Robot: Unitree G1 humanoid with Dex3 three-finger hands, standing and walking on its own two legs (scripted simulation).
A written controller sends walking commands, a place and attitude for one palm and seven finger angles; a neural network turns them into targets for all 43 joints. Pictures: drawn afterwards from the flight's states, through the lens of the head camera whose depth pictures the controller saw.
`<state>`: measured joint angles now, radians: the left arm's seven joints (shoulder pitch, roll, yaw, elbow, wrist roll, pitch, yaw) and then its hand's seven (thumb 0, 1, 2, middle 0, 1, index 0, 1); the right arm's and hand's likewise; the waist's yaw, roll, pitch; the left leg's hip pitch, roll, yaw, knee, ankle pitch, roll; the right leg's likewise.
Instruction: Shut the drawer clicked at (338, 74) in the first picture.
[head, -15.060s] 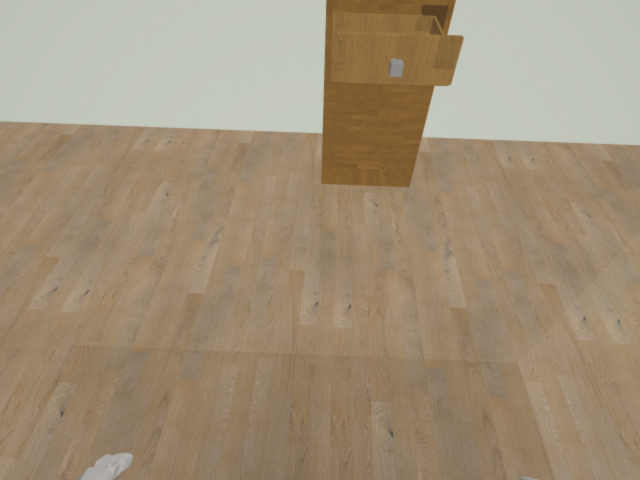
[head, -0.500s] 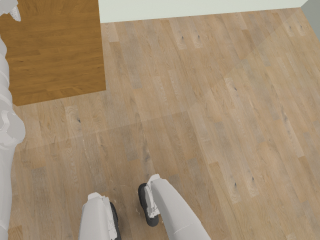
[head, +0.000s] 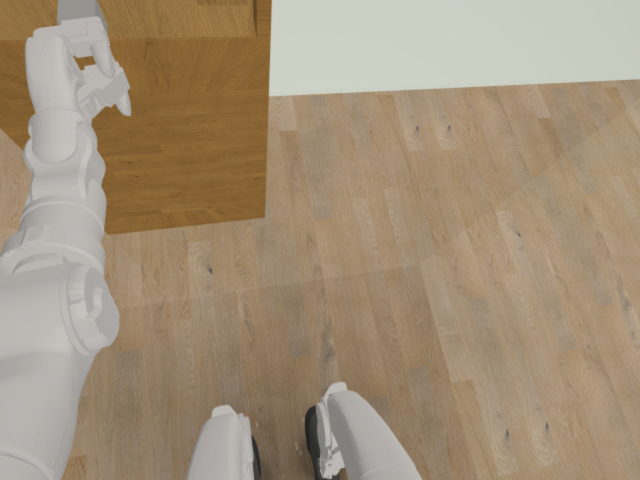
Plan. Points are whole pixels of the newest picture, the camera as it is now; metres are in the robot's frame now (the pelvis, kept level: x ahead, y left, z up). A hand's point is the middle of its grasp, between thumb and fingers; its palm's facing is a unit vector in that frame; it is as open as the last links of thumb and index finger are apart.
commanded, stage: draw the hand back to the body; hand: left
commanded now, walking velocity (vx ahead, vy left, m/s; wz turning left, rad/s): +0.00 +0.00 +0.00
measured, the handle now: (84, 11) +0.66 +0.19 +0.06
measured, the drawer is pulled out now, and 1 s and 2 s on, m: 0.00 0.00 0.00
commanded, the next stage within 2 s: step back with the hand held close in 1.34 s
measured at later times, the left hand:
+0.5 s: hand (32, 185) +0.39 +0.18 +0.14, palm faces +0.04 -1.00 -0.08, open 3.3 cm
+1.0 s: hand out of the picture +0.23 +0.23 +0.23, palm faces +0.34 -0.89 -0.31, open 3.3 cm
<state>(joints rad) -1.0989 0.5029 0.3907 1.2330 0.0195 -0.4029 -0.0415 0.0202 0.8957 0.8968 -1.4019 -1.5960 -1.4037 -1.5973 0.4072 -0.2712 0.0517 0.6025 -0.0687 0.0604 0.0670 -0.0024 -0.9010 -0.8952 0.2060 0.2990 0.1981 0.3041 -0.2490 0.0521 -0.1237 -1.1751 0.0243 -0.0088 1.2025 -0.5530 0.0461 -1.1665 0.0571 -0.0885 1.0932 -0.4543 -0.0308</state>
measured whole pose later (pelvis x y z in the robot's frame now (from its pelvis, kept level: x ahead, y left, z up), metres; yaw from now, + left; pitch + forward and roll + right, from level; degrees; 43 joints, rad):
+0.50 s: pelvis +0.02 +0.00 +0.07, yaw +1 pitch +12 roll -2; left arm -0.31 0.28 0.18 0.53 -0.16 -0.25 -0.13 0.02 0.90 0.90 -1.40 -1.60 -1.40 -1.60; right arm 0.30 -0.27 0.02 0.53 0.05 0.07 0.02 0.00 -0.90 -0.90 0.20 0.30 0.20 0.30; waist -0.05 0.05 -0.13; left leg -0.59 -0.01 0.01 0.84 -0.46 0.05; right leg -0.60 0.05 -0.04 0.78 -0.38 -0.02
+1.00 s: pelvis +0.01 +0.00 +0.10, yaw +2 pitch -4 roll -1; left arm 0.30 0.31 0.17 -0.23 -0.07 -0.06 0.08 0.02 0.89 0.90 -1.40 -1.60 -1.40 -1.60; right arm 0.18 -0.23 0.07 0.58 0.01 -0.01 -0.07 0.01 -0.90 -0.90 0.21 0.30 0.20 0.30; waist 0.06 0.07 0.01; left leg -0.10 -0.03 0.01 0.44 -0.27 0.04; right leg -0.12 0.03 -0.03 0.41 -0.22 -0.02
